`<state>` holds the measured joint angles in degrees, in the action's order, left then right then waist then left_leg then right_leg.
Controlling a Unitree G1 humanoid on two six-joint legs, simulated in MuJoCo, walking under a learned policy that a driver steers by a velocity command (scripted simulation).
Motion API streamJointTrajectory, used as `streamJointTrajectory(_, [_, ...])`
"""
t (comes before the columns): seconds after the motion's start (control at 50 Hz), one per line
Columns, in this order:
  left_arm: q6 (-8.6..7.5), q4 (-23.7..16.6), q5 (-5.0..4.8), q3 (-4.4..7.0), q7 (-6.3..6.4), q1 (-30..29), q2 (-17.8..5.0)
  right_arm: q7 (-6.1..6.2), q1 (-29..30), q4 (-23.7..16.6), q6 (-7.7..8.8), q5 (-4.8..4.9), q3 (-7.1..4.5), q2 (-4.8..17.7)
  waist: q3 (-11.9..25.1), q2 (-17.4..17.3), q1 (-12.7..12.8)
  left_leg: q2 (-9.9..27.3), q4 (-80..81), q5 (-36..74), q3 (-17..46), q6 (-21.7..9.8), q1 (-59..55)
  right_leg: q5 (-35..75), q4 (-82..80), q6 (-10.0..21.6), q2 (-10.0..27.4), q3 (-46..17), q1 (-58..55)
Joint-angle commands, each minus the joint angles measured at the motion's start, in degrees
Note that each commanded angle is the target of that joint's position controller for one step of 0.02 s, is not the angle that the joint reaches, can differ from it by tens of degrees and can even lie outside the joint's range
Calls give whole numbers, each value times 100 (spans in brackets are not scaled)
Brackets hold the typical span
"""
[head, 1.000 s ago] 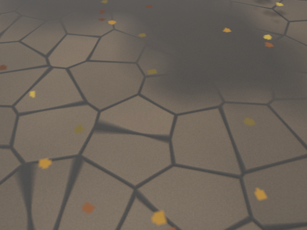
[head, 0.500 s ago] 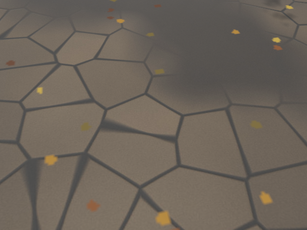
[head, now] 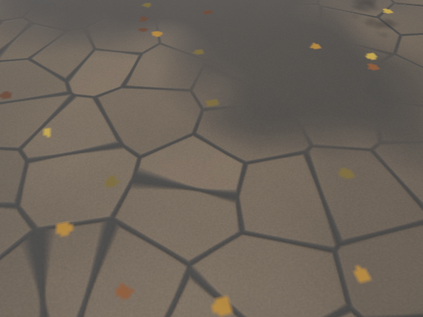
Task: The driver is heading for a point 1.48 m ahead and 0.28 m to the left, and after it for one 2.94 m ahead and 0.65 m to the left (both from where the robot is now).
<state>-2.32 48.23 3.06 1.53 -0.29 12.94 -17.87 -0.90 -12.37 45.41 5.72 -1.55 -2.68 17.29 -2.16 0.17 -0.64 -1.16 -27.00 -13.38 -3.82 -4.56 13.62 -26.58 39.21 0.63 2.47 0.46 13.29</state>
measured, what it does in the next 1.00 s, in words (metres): goes down: right foot, then left foot 0.11 m lower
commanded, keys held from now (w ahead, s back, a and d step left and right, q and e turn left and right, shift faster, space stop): w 1.00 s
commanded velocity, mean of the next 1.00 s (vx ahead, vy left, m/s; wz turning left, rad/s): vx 0.43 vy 0.00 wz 0.00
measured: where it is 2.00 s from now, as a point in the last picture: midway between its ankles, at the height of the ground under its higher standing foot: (202, 187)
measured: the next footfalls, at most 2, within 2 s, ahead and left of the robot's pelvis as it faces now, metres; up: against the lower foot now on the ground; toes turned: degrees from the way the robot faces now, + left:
right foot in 0.22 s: +0.08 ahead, -0.16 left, +0.00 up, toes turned -1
left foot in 0.78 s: +0.52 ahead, +0.09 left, -0.11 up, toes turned +1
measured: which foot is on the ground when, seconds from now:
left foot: down 0.00-0.22, up 0.24-0.76, down 0.78-1.00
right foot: up 0.00-0.20, down 0.22-0.80, up 0.82-1.00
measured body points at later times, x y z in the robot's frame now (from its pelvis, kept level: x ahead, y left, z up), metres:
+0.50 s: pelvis +0.14 -0.07 +0.00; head +0.15 -0.08 +0.45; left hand +0.10 +0.15 -0.14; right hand +0.32 -0.30 -0.11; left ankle +0.28 +0.08 -0.68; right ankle +0.04 -0.15 -0.74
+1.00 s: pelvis +0.49 +0.00 -0.11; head +0.51 +0.00 +0.34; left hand +0.55 +0.27 -0.24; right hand +0.52 -0.25 -0.26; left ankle +0.48 +0.09 -0.85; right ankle +0.50 -0.14 -0.72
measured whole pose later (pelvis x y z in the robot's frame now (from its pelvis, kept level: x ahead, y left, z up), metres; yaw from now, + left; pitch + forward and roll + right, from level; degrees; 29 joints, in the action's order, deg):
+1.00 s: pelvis +0.49 +0.00 -0.11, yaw +1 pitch +2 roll +2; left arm -5.1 51.0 -2.1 2.2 2.2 16.0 -13.4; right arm -1.7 -17.1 58.4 4.5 0.4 -1.7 13.1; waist -0.3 1.3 0.1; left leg -4.4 -23.4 -13.1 -2.3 -3.4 11.9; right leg -19.0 80.7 0.0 5.7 -1.8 41.3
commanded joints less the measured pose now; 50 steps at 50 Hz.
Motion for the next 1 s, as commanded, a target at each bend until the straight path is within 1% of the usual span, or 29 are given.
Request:
streamJointTrajectory(0.02, [-319, -565, 183, 70, 141, -508, -269, 353, -739, -116, 179, -144, 27, 226, 57, -822, -369, 2225, 2192, -2157, 3047, -1208, -1083, -736, 2007, 330, 217, -452, 1862])
streamJointTrajectory(0.08, [-258, -423, 248, 91, 30, -87, -148, 452, -6, -237, 92, -47, 0, 569, -142, -353, 102, 1370, 2346, -1677, 1477, -586, -184, -277, 647, 216, 39, 141, 526])
streamJointTrajectory(0.14, [-269, -282, -9, 66, -235, 165, -98, 288, 20, -135, -89, -105, -92, 973, -218, -307, 234, 1211, 1865, -1501, 1117, -702, 260, 1274, -949, 132, -160, 277, -585])
streamJointTrajectory(0.18, [-392, -151, -43, 68, -291, 504, -198, 69, -37, 11, -189, -200, -98, 951, -223, -273, 310, 1300, 1326, -1684, 1242, -954, 606, 1612, -1669, 255, -311, 306, -1310])
streamJointTrajectory(0.2, [-490, -128, 7, 128, -246, 827, -353, 9, -244, 142, -151, -295, -20, 651, -7, -167, 397, 1143, 726, -1673, 1192, -910, 962, 1528, -1513, 393, -192, 121, -1921])
streamJointTrajectory(0.22, [-588, -16, 164, 246, -149, 1570, -725, -42, -275, 164, -92, -381, 115, 167, 152, 555, 680, 624, -863, -1453, 825, -522, 1447, 1244, -2030, 935, 641, -973, -2380])
streamJointTrajectory(0.24, [-663, -190, 145, 320, -74, 1748, -1159, -150, 222, -290, 46, -360, 194, -103, -91, 1384, 830, -228, -2011, -1765, 704, -112, 2856, 484, -3099, 2245, 2027, -3797, -2437])
streamJointTrajectory(0.26, [-662, -139, 138, 205, 0, 1509, -677, -105, 536, -231, 112, -270, 124, 95, -631, 883, 832, 112, -2773, -1597, 1347, -221, 3493, -998, -3453, 2003, 2015, -3562, -2256])
streamJointTrajectory(0.3, [-586, -333, 44, 21, 21, 810, -83, 49, 72, 56, 81, -295, -11, 456, -524, 417, 370, 281, -3423, -897, 1052, -207, 3318, -492, -3402, 1492, 1567, -2495, -1980])
streamJointTrajectory(0.34, [-520, -322, 99, -115, 43, 857, 141, 9, 249, -1, 29, -347, 70, 101, -541, 247, 197, 442, -3074, -73, 924, -166, 2953, 796, -3495, 1281, 1260, -1621, -1633])
streamJointTrajectory(0.38, [-476, -280, 145, -116, 36, 1073, 89, -135, 492, -38, -38, -251, 102, -60, -412, 320, 221, 435, -2600, 638, 592, 26, 2666, 1704, -3551, 1262, 983, -1031, -1399])
streamJointTrajectory(0.44, [-435, -78, 320, -147, -78, 1573, 133, -350, 542, -81, -85, -305, 180, -210, -324, 311, 252, 506, -2493, 1692, 459, 186, 2532, 2896, -3162, 1404, 899, -623, -1049])
streamJointTrajectory(0.5, [-476, 393, 233, -170, -103, 2224, 166, -251, 976, -252, -89, -249, 167, -175, -350, 291, 487, 683, -1249, 3076, 871, 393, 3495, 2861, -2619, 1453, 1012, -784, -2031])
streamJointTrajectory(0.54, [-417, 641, 198, -192, -200, 2425, 183, -213, 1390, -420, -157, -207, 251, -359, -460, 262, 624, 588, -381, 3737, 539, 361, 2604, 2530, -2665, 1267, 642, -470, -1232])
streamJointTrajectory(0.64, [-390, 1087, 201, -243, -225, 2802, 303, -219, 1921, -671, -344, -271, 286, -268, -856, 73, 713, 711, 140, 3076, 749, 249, 2780, 2629, -2318, 1148, 841, -784, -1831])
streamJointTrajectory(0.72, [-325, 1319, 131, -195, -135, 3021, 87, -181, 2249, -594, -397, -275, 316, -237, -855, 2, 799, 651, 441, 2582, 567, 178, 1833, 2919, -2076, 881, 686, -655, -1873])
streamJointTrajectory(0.74, [-123, 1139, -650, 133, 154, 2110, -503, -155, 1791, -527, -122, 720, -7, 399, -1457, 164, 322, 460, 633, 1953, 792, 121, 1712, 4159, -910, 629, 771, -808, -1394])
streamJointTrajectory(0.76, [-57, 1141, -567, 135, 235, 2221, -609, -132, 884, -194, 21, 763, -78, 556, -405, -128, 27, 292, 614, 2424, 496, 91, 675, 4935, 192, 537, 684, -642, -1665])
streamJointTrajectory(0.78, [-48, 1197, -476, 98, 227, 2257, -406, -107, -233, 215, 64, 622, -139, 541, 357, -80, -391, 356, 517, 3153, 350, 35, -984, 4666, 1622, 375, 408, -444, -980])
streamJointTrajectory(0.8, [-134, 1239, -376, -6, 192, 2414, 157, -106, -1575, 624, 12, 368, -176, 730, 1316, -598, -760, 1153, -675, 5074, 835, -231, -3466, 1698, 4011, 91, -178, -155, 1007])
streamJointTrajectory(0.82, [-352, 1396, -467, -185, 87, 3334, 817, -151, -2024, 761, 6, 164, -124, 763, 2598, -1976, -539, 2133, -1940, 6939, 2237, -990, -5460, -1855, 6294, 7, -849, -1023, 2863])
streamJointTrajectory(0.84, [-551, 1124, -775, -104, 41, 3109, 357, -198, -2417, 966, -87, 298, -232, 801, 3418, -1936, -865, 2467, -727, 4380, 3499, -1697, -5662, -1556, 6588, 0, -738, -1365, 3409])
streamJointTrajectory(0.86, [-600, 779, -910, -28, 91, 2261, 154, -129, -1934, 981, -191, 301, -213, 613, 2661, -1197, -748, 2438, 175, 2078, 3570, -1688, -4781, -1046, 6414, -42, -253, -870, 3876])
streamJointTrajectory(0.88, [-568, 408, -755, 46, 195, 1211, -62, -81, -844, 788, -218, 266, -81, 170, 1309, 203, -482, 2086, 912, 1662, 3054, -1294, -2938, -207, 5966, -9, 34, -316, 3766])
streamJointTrajectory(0.9, [-486, 328, -700, 45, 270, 1280, 142, -27, -275, 686, -141, 189, -98, 385, 936, 16, -91, 2346, 998, 2227, 3046, -1668, -1843, 89, 6099, -148, 144, -274, 3558])
streamJointTrajectory(0.92, [-385, 373, -506, 12, 258, 1526, 301, -80, 69, 599, -64, 127, -57, 307, 809, 419, 196, 2342, 1146, 2337, 2958, -1665, -861, 380, 5692, -133, 472, -517, 2983])
streamJointTrajectory(0.94, [-308, 340, -484, 28, 226, 1459, 514, -96, 112, 703, -16, 144, 17, 16, 530, 155, 326, 2157, 1225, 2270, 2602, -1447, -243, 510, 5540, -51, 593, -692, 2892])
streamJointTrajectory(0.98, [-254, 25, -509, 70, 269, 939, 458, -86, 431, 777, 61, 253, 67, 26, -385, -318, 535, 1324, 1798, 1963, 1385, -929, 1077, 1055, 3361, -53, 721, -541, 2621])
streamJointTrajectory(1.0, [-306, -88, -395, 102, 282, 687, 360, -16, 305, 843, 91, 151, 81, 72, -430, -375, 484, 969, 1850, 2414, 946, -871, 1400, 1701, 2348, -113, 598, -327, 2170])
